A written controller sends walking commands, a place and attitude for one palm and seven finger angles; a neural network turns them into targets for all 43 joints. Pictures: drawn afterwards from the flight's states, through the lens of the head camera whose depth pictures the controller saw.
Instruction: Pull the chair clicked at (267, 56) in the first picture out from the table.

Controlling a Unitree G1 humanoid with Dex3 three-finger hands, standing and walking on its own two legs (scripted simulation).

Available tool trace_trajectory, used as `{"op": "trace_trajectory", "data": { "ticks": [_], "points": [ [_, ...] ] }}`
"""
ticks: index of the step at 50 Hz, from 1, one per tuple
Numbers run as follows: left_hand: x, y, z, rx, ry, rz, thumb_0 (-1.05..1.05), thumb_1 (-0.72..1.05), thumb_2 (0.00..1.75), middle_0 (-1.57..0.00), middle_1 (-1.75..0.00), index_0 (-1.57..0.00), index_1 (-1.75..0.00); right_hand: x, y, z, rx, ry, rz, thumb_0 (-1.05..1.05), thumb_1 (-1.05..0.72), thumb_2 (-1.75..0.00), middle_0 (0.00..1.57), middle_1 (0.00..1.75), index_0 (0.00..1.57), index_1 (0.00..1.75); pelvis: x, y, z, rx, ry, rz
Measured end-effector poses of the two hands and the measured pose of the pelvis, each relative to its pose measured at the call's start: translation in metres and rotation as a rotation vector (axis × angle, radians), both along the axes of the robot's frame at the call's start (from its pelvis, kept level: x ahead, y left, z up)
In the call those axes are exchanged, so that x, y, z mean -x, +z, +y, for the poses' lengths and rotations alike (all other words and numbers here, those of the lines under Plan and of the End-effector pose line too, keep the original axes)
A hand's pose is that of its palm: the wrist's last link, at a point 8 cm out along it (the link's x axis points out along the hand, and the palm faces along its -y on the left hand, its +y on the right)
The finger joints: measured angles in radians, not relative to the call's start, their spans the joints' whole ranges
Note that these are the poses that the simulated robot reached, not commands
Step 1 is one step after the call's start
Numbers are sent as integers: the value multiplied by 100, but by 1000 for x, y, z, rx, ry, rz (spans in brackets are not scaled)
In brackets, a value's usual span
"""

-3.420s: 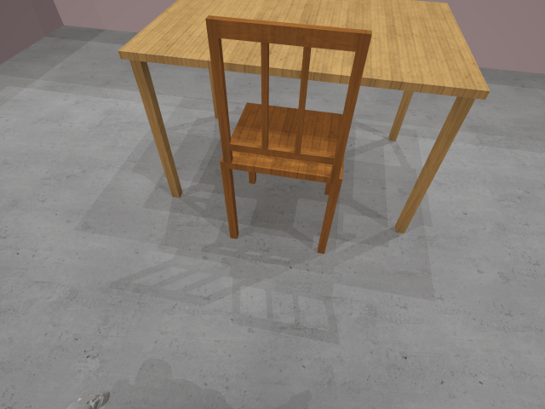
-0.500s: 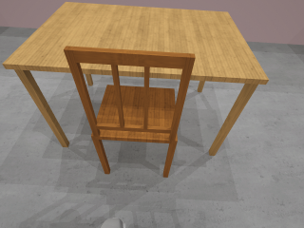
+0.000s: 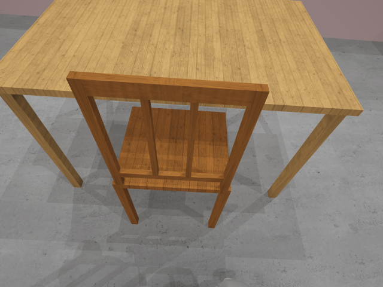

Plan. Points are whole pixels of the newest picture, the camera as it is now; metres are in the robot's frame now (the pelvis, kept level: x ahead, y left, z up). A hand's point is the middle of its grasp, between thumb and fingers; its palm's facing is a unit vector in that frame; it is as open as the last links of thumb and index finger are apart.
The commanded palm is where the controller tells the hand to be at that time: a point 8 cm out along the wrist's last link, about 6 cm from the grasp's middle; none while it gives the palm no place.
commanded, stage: come to a stop and stand still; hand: left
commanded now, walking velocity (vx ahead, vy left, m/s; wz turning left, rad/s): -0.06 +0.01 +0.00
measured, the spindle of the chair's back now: (151, 142) +0.47 +0.14 -0.05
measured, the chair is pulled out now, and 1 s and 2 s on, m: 0.00 0.00 0.00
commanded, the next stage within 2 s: look again from close up in 0.92 s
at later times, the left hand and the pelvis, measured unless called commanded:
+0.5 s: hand out of the picture +0.00 +0.13 -0.15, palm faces +0.11 -0.95 -0.29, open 7.4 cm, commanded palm none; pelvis -0.03 -0.06 +0.01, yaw +1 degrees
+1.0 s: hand out of the picture -0.04 +0.15 -0.18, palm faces +0.07 -0.98 -0.17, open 7.4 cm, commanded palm none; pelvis -0.04 -0.02 +0.00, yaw +1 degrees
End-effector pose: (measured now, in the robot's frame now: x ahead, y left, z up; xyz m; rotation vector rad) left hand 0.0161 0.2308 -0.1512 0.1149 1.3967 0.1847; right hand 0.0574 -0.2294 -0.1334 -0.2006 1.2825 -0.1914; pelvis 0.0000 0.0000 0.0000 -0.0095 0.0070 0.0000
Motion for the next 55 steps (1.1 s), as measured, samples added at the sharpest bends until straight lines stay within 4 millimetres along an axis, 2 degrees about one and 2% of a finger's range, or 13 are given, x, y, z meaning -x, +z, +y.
{"op": "trace_trajectory", "data": {
  "ticks": [4, 7, 13, 18, 22, 27, 33, 37, 41, 46, 52, 55],
  "points": [
    [-21, 7, -10, -49, -27, -57, 0, 91, 90, -20, -30, -20, -30, 13, -12, -22, -28, -30, 22, 0, -92, -90, 21, 30, 20, 30, 3, -4, -20, -11, -4, 1],
    [-28, 9, -22, -96, -49, -104, 0, 91, 90, -20, -30, -20, -30, 24, -29, -42, -61, -53, 35, 0, -91, -90, 21, 30, 20, 30, 5, -14, -39, -37, -10, -1],
    [-26, 29, -53, -101, -69, -117, 0, 90, 90, -20, -30, -20, -30, 43, -30, -63, -102, -75, 77, 1, -91, -90, 20, 30, 20, 30, 7, -2, -56, -50, -12, -3],
    [-18, 36, -61, -109, -40, -140, 0, 91, 90, -21, -30, -20, -30, 53, -25, -71, -107, -51, 101, 1, -91, -90, 20, 30, 20, 30, 13, 3, -64, -60, 2, 0],
    [2, 37, -59, -116, -2, -136, 0, 91, 90, -21, -30, -20, -30, 51, -22, -73, -93, -12, 107, 1, -91, -90, 20, 30, 20, 30, 23, 5, -63, -62, 17, -1],
    [45, 32, -48, -109, 42, -75, 0, 90, 90, -21, -30, -20, -30, 37, -15, -66, -74, 34, 52, 1, -91, -90, 20, 30, 20, 30, 37, 5, -54, -62, 24, -7],
    [94, 15, -25, -56, 79, 20, 0, 90, 90, -21, -30, -20, -30, 24, -3, -40, -44, 70, -55, 1, -91, -90, 20, 30, 20, 30, 47, 0, -30, -32, 12, -12],
    [109, 1, -13, -14, 81, 65, 0, 90, 90, -20, -30, -20, -30, 39, 1, -16, -29, 70, -65, 0, -91, -90, 20, 30, 20, 30, 48, -2, -16, -14, 19, -13],
    [104, 2, -11, 13, 75, 58, 0, 91, 90, -20, -30, -20, -30, 63, 7, -8, -13, 51, -4, 0, -93, -90, 20, 30, 20, 30, 44, 4, -12, -15, 31, 1],
    [89, 2, -19, 29, 50, 61, 0, 91, 90, -20, -30, -20, -30, 89, 3, -6, -20, 17, 80, 0, -93, -90, 20, 30, 20, 30, 39, 4, -15, -32, 24, 19],
    [55, 2, -37, -6, -5, 27, 0, 91, 90, -20, -30, -20, -30, 114, -16, -15, -70, -39, 172, 0, -91, -90, 20, 30, 20, 30, 33, -5, -30, -42, 8, 25],
    [44, 7, -42, -38, -49, 21, 1, 92, 90, -20, -30, -20, -30, 113, -27, -21, -102, -50, 181, 1, -91, -90, 20, 30, 20, 30, 30, -8, -34, -9, 2, 33]
  ]
}}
